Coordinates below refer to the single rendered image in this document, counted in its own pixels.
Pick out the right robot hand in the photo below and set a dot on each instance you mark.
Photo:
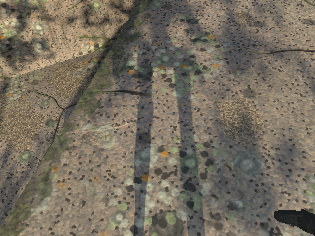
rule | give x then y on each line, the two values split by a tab
303	219

